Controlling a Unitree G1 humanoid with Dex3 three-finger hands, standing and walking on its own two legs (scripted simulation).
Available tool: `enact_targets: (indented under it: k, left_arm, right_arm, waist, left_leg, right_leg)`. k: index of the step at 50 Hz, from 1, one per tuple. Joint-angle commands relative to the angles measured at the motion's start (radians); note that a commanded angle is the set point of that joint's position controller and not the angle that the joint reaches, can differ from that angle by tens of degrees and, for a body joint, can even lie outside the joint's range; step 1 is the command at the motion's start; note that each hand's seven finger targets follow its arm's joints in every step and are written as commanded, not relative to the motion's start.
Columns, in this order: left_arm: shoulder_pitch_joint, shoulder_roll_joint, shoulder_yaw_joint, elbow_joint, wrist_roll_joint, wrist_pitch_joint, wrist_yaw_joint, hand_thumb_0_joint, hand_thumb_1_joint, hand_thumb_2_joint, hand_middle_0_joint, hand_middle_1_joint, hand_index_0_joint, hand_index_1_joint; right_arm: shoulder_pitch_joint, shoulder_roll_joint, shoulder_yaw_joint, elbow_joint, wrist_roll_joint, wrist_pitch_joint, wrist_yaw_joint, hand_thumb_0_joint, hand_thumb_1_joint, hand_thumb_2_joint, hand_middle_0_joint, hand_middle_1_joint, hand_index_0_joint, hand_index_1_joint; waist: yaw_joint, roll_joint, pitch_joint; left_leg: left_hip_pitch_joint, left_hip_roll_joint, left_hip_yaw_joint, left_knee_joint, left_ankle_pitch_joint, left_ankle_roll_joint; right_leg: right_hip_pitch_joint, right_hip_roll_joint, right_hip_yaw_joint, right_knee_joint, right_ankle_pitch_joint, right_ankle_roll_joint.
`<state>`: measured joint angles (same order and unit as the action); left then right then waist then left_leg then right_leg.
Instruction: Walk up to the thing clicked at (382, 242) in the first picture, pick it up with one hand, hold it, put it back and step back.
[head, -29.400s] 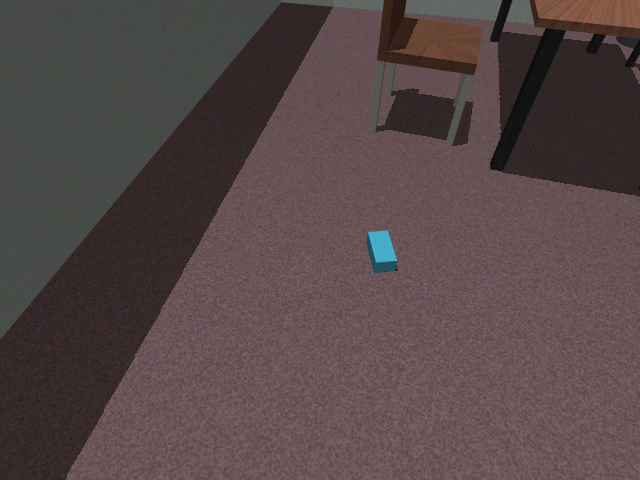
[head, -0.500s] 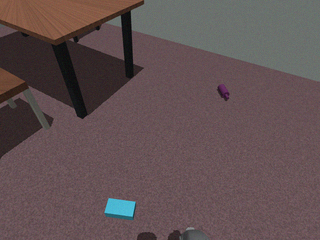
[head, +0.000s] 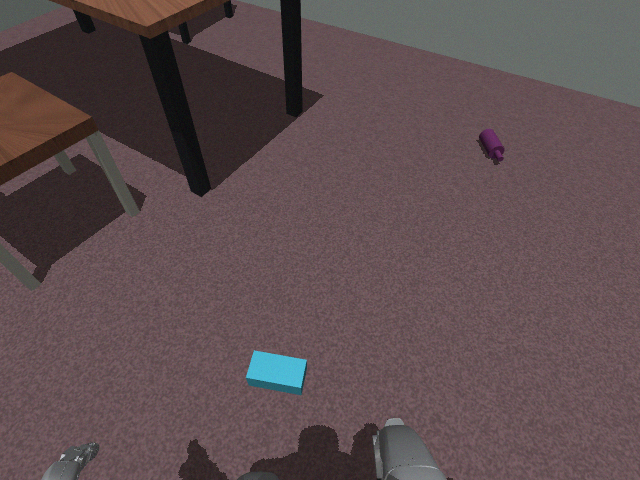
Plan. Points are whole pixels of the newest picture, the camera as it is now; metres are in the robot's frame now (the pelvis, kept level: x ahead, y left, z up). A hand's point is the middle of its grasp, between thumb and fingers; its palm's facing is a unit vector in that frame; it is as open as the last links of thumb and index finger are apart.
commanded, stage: walk up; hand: left
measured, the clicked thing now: (277, 372) +0.50 +0.13 -0.69
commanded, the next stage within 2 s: none
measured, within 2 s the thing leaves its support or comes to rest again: neither
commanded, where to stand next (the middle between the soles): +0.09 -0.07 m, yaw -6 degrees
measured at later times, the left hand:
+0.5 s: hand (189, 457) +0.17 +0.19 -0.11, palm faces -0.14 -0.91 -0.38, open 7.4 cm
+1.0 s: hand out of the picture +0.04 +0.28 -0.14, palm faces +0.00 -0.90 -0.43, open 7.4 cm
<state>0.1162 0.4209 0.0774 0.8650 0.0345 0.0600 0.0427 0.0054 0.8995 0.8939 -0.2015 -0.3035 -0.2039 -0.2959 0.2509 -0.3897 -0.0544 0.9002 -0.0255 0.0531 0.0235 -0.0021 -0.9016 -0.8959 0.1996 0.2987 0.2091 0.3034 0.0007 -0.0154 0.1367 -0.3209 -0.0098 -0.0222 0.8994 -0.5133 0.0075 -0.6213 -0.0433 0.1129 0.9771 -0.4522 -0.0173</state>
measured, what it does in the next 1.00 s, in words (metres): steps on the spot: right foot, then left foot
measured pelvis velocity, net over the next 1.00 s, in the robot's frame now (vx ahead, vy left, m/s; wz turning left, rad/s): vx -0.06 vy -0.01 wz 0.02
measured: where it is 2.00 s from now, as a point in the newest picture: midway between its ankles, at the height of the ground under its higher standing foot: outside the picture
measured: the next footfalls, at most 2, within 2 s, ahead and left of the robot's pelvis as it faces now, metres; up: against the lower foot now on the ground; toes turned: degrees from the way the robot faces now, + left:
right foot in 0.40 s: +0.14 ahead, -0.20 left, +0.00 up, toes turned -6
left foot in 0.86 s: -0.01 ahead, +0.11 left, +0.00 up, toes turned -2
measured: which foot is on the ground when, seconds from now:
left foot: down 0.00-0.42, up 0.44-0.84, down 0.86-1.00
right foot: up 0.00-0.38, down 0.40-0.90, up 0.92-1.00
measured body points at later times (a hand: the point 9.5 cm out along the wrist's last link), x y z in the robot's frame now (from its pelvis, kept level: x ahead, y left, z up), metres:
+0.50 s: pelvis +0.04 -0.07 +0.02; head +0.07 -0.07 +0.47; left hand +0.18 +0.23 -0.09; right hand +0.03 -0.42 -0.09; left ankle +0.01 +0.10 -0.64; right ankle +0.10 -0.20 -0.69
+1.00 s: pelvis -0.06 -0.01 +0.01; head -0.02 +0.01 +0.45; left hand +0.04 +0.33 -0.11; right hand +0.00 -0.34 -0.09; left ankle -0.06 +0.11 -0.69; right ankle +0.02 -0.18 -0.63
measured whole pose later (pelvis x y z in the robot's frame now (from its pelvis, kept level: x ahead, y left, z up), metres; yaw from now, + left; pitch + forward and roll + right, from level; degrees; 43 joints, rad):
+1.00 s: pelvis -0.06 -0.01 +0.01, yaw +1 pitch -3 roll -1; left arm 0.14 0.44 0.07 0.87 0.01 0.06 0.04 0.01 0.90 0.89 -0.20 -0.30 -0.20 -0.30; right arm 0.25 -0.39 -0.06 0.84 -0.04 0.04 0.01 0.00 -0.90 -0.90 0.20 0.30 0.21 0.30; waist -0.03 -0.03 0.16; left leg -0.36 -0.01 -0.05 0.87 -0.45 0.01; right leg -0.63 0.03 0.12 1.17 -0.48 -0.02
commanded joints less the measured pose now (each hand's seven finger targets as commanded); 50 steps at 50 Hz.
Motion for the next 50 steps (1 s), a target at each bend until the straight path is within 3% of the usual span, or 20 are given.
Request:
enact_targets:
  k: [1,3,7,12,17,19,20,21,22,23,26,34,39,42,43,44,45,46,49,50]
  left_arm:
    - [-0.035,0.217,0.064,-0.046,-0.018,-0.016,-0.018,0.000,0.900,0.900,-0.200,-0.300,-0.200,-0.300]
    - [0.093,0.213,0.066,-0.022,-0.013,-0.004,-0.037,0.000,0.900,0.900,-0.200,-0.300,-0.200,-0.300]
    - [0.011,0.226,0.063,-0.070,0.004,-0.041,-0.083,0.000,0.900,0.900,-0.200,-0.300,-0.200,-0.300]
    - [-0.055,0.217,0.042,-0.085,-0.008,-0.083,-0.094,0.000,0.900,0.900,-0.200,-0.300,-0.200,-0.300]
    - [0.114,0.190,0.039,-0.034,-0.025,-0.100,-0.110,0.000,0.900,0.900,-0.200,-0.300,-0.200,-0.300]
    - [0.281,0.190,0.054,0.050,-0.028,-0.105,-0.089,0.000,0.900,0.900,-0.200,-0.300,-0.200,-0.300]
    - [0.337,0.237,0.070,0.065,-0.023,-0.110,-0.073,0.000,0.900,0.900,-0.200,-0.300,-0.200,-0.300]
    - [0.332,0.319,0.087,0.044,-0.013,-0.115,-0.058,0.000,0.900,0.900,-0.200,-0.300,-0.200,-0.300]
    - [0.168,0.320,0.058,-0.034,-0.021,-0.093,-0.044,0.000,0.900,0.900,-0.200,-0.300,-0.200,-0.300]
    - [0.105,0.324,0.054,-0.062,-0.025,-0.082,-0.039,0.000,0.900,0.900,-0.200,-0.300,-0.200,-0.300]
    - [0.032,0.244,0.034,-0.095,-0.042,-0.077,-0.015,0.000,0.900,0.900,-0.200,-0.300,-0.200,-0.300]
    - [0.076,0.238,0.054,-0.139,-0.024,-0.067,0.031,0.000,0.900,0.900,-0.200,-0.300,-0.200,-0.300]
    - [0.032,0.259,0.069,-0.161,-0.004,-0.063,0.034,0.000,0.900,0.900,-0.200,-0.300,-0.200,-0.300]
    - [-0.069,0.269,0.062,-0.166,-0.010,-0.047,0.019,0.000,0.900,0.900,-0.200,-0.300,-0.200,-0.300]
    - [-0.028,0.223,0.046,-0.155,-0.012,-0.036,0.016,0.000,0.900,0.900,-0.200,-0.300,-0.200,-0.300]
    - [0.001,0.158,0.026,-0.160,-0.022,-0.033,0.015,0.000,0.900,0.900,-0.200,-0.300,-0.200,-0.300]
    - [-0.025,0.169,0.032,-0.162,-0.021,-0.037,0.022,0.000,0.900,0.900,-0.200,-0.300,-0.200,-0.300]
    - [-0.119,0.238,0.054,-0.165,-0.006,-0.048,0.031,0.000,0.900,0.900,-0.200,-0.300,-0.200,-0.300]
    - [0.018,0.209,0.054,-0.052,-0.043,-0.043,0.002,0.000,0.900,0.900,-0.200,-0.300,-0.200,-0.300]
    - [0.072,0.203,0.050,-0.038,-0.042,-0.039,-0.005,0.000,0.900,0.900,-0.200,-0.300,-0.200,-0.300]
  right_arm:
    - [-0.154,-0.345,-0.079,-0.080,-0.026,-0.083,-0.065,0.000,-0.900,-0.900,0.200,0.300,0.200,0.300]
    - [-0.029,-0.334,-0.085,-0.037,-0.007,-0.111,-0.081,0.000,-0.900,-0.900,0.200,0.300,0.200,0.300]
    - [0.135,-0.315,-0.104,-0.005,-0.004,-0.149,-0.072,0.000,-0.900,-0.900,0.200,0.300,0.200,0.300]
    - [0.189,-0.307,-0.092,-0.037,-0.008,-0.156,-0.048,0.000,-0.900,-0.900,0.200,0.300,0.200,0.300]
    - [0.064,-0.329,-0.079,-0.103,-0.003,-0.142,-0.024,0.000,-0.900,-0.900,0.200,0.300,0.200,0.300]
    - [0.044,-0.267,-0.054,-0.115,0.003,-0.116,-0.026,0.000,-0.900,-0.900,0.200,0.300,0.200,0.300]
    - [0.083,-0.195,-0.029,-0.120,0.016,-0.110,-0.030,0.000,-0.900,-0.900,0.200,0.300,0.200,0.300]
    - [0.114,-0.140,-0.007,-0.145,0.027,-0.107,-0.036,0.000,-0.900,-0.900,0.200,0.300,0.200,0.300]
    - [0.047,-0.168,-0.022,-0.136,0.042,-0.061,-0.059,0.000,-0.900,-0.900,0.200,0.300,0.200,0.300]
    - [0.080,-0.217,-0.044,-0.123,0.049,-0.039,-0.076,0.000,-0.900,-0.900,0.200,0.300,0.200,0.300]
    - [0.160,-0.226,-0.051,-0.076,0.063,-0.022,-0.079,0.000,-0.900,-0.900,0.200,0.300,0.200,0.300]
    - [0.079,-0.228,-0.078,-0.178,0.010,0.014,-0.055,0.000,-0.900,-0.900,0.200,0.300,0.200,0.300]
    - [0.085,-0.223,-0.084,-0.176,0.005,0.008,-0.026,0.000,-0.900,-0.900,0.200,0.300,0.200,0.300]
    - [0.192,-0.215,-0.093,-0.104,0.000,-0.015,-0.009,0.000,-0.900,-0.900,0.200,0.300,0.200,0.300]
    - [0.175,-0.218,-0.098,-0.093,-0.011,-0.024,-0.008,0.000,-0.900,-0.900,0.200,0.300,0.200,0.300]
    - [0.165,-0.278,-0.102,-0.109,-0.026,-0.029,-0.011,0.000,-0.900,-0.900,0.200,0.300,0.200,0.300]
    - [0.061,-0.386,-0.117,-0.159,-0.019,-0.033,-0.017,0.000,-0.900,-0.900,0.200,0.300,0.200,0.300]
    - [0.002,-0.438,-0.125,-0.165,-0.007,-0.033,-0.021,0.000,-0.900,-0.900,0.200,0.300,0.200,0.300]
    - [-0.113,-0.281,-0.076,-0.152,-0.019,-0.066,-0.052,0.000,-0.900,-0.900,0.200,0.300,0.200,0.300]
    - [-0.098,-0.284,-0.075,-0.141,-0.008,-0.077,-0.056,0.000,-0.900,-0.900,0.200,0.300,0.200,0.300]
  waist:
    - [0.036,0.041,0.079]
    - [0.043,0.056,-0.029]
    - [-0.065,0.183,-0.154]
    - [-0.111,0.229,-0.032]
    - [0.006,0.323,-0.051]
    - [0.081,0.160,-0.101]
    - [0.104,-0.023,-0.149]
    - [0.079,-0.231,-0.154]
    - [0.041,-0.141,-0.042]
    - [0.016,-0.106,-0.021]
    - [-0.037,-0.101,-0.097]
    - [0.039,-0.147,-0.208]
    - [0.038,-0.242,-0.232]
    - [-0.044,-0.180,-0.255]
    - [-0.043,-0.068,-0.219]
    - [-0.050,0.195,-0.167]
    - [-0.043,0.239,-0.103]
    - [-0.087,0.241,-0.052]
    - [0.015,0.081,-0.024]
    - [0.027,0.108,-0.059]
  left_leg:
    - [-0.229,0.290,-0.448,-0.552,0.056,0.165]
    - [0.092,0.221,-0.329,-0.505,0.103,0.064]
    - [0.475,0.264,-0.387,-0.523,-0.022,0.146]
    - [0.396,0.311,-0.276,-0.533,0.373,0.224]
    - [0.114,0.240,-0.071,-0.460,0.465,0.173]
    - [-0.016,0.147,0.025,-0.181,0.490,0.118]
    - [-0.112,0.104,0.050,0.023,0.378,0.080]
    - [-0.264,0.004,0.047,0.175,0.033,0.041]
    - [-0.244,-0.031,-0.086,0.287,-0.161,0.025]
    - [-0.135,-0.009,-0.131,0.362,-0.205,0.020]
    - [-0.130,-0.028,-0.158,0.400,-0.095,0.005]
    - [-0.216,-0.019,-0.144,0.396,-0.008,-0.043]
    - [-0.146,0.015,-0.055,0.128,-0.026,-0.031]
    - [0.109,-0.010,0.052,-0.235,0.118,-0.005]
    - [0.169,-0.023,-0.006,-0.302,0.113,0.004]
    - [0.135,0.124,-0.321,-0.465,-0.081,0.073]
    - [-0.027,0.338,-0.604,-0.553,-0.046,0.193]
    - [-0.184,0.442,-0.740,-0.628,-0.057,0.300]
    - [-0.109,0.212,-0.323,-0.468,0.210,0.133]
    - [-0.013,0.213,-0.302,-0.460,0.180,0.117]
  right_leg:
    - [-0.049,0.093,0.184,0.335,0.076,-0.005]
    - [-0.146,0.121,0.159,0.288,0.150,-0.007]
    - [-0.237,0.060,0.114,0.127,0.122,0.027]
    - [-0.134,0.036,0.013,-0.072,0.016,0.034]
    - [0.297,0.025,-0.152,-0.328,0.086,-0.016]
    - [0.569,0.074,-0.183,-0.465,0.255,-0.004]
    - [0.666,0.035,-0.093,-0.483,0.284,-0.008]
    - [0.671,-0.184,0.266,-0.564,0.265,-0.082]
    - [0.393,-0.357,0.424,-0.634,0.622,-0.177]
    - [0.257,-0.380,0.406,-0.622,0.730,-0.255]
    - [0.324,-0.242,0.117,-0.490,0.919,-0.207]
    - [0.415,-0.302,0.126,-0.433,0.730,-0.271]
    - [0.405,-0.293,0.117,-0.440,0.439,-0.230]
    - [0.210,-0.209,0.015,-0.342,0.130,-0.140]
    - [0.078,-0.143,-0.017,-0.220,-0.041,-0.099]
    - [-0.090,-0.008,-0.099,0.021,-0.153,-0.041]
    - [-0.137,0.098,-0.060,0.177,-0.167,-0.004]
    - [-0.062,0.056,0.037,0.251,-0.189,0.001]
    - [-0.040,0.113,0.127,0.329,0.033,-0.008]
    - [-0.058,0.122,0.102,0.313,0.071,-0.009]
